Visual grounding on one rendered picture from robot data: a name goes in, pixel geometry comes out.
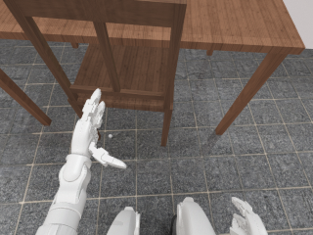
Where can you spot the left robot hand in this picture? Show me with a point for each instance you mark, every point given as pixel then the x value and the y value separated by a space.
pixel 86 130

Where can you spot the robot thigh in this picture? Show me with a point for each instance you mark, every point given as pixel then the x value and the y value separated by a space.
pixel 127 222
pixel 192 218

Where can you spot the robot right thigh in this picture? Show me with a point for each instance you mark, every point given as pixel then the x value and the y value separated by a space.
pixel 192 218

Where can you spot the right robot hand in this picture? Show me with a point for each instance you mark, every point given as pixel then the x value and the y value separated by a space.
pixel 250 225

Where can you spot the table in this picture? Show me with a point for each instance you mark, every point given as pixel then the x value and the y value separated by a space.
pixel 255 26

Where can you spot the robot left thigh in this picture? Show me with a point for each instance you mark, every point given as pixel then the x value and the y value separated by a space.
pixel 127 222

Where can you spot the robot left forearm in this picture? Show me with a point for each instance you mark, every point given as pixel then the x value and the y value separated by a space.
pixel 67 208

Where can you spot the chair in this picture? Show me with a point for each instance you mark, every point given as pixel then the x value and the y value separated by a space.
pixel 130 77

